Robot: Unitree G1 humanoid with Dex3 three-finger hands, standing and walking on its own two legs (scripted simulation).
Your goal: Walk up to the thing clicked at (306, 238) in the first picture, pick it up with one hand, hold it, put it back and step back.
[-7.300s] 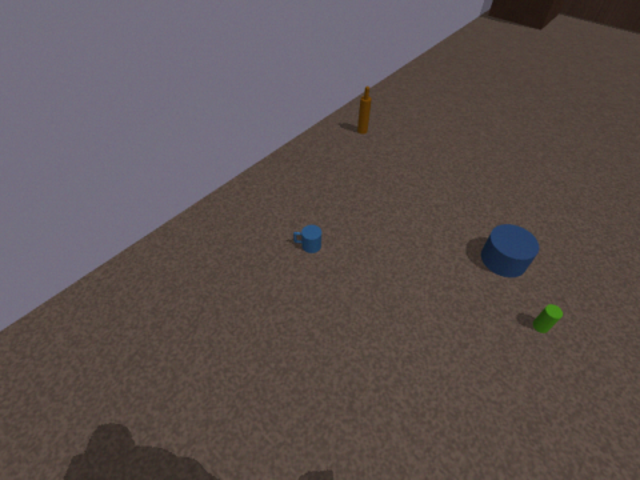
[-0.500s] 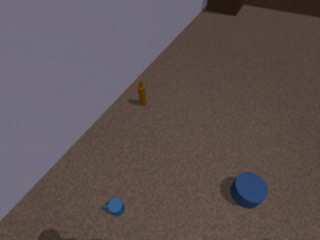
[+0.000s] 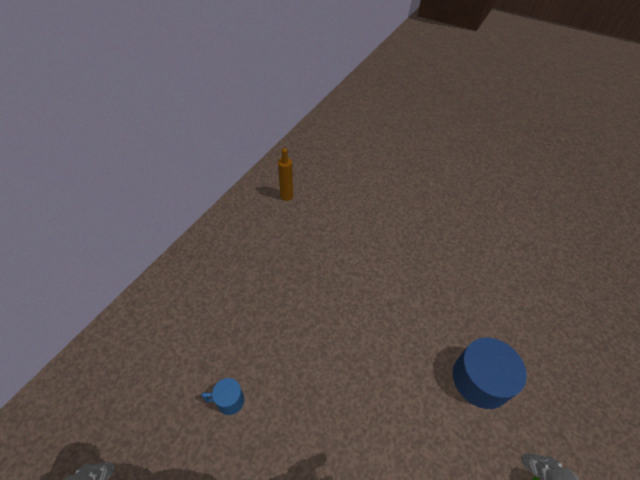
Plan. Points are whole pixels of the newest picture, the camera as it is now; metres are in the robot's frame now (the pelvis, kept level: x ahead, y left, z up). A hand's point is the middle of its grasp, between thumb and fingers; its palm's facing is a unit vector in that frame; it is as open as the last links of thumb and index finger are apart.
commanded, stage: walk up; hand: left
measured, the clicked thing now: (222, 396) +0.42 +0.28 -0.73
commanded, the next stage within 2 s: none
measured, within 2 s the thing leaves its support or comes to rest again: neither
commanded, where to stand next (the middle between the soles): +0.08 +0.01 m, yaw -1 degrees
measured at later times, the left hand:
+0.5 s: hand out of the picture +0.05 +0.26 -0.16, palm faces +0.05 -0.94 -0.33, open 7.4 cm
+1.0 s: hand out of the picture +0.00 +0.28 -0.15, palm faces +0.07 -0.92 -0.39, open 7.4 cm
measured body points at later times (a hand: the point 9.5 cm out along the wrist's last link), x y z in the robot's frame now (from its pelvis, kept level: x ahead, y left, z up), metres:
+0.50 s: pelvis +0.00 +0.00 +0.00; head +0.03 +0.01 +0.45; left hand +0.05 +0.31 -0.13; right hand +0.10 -0.30 -0.13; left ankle +0.06 +0.13 -0.74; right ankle +0.00 -0.12 -0.74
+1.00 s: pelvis -0.03 -0.01 -0.01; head -0.02 -0.01 +0.44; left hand -0.01 +0.33 -0.12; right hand +0.03 -0.33 -0.13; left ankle -0.08 +0.11 -0.74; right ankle -0.01 -0.12 -0.73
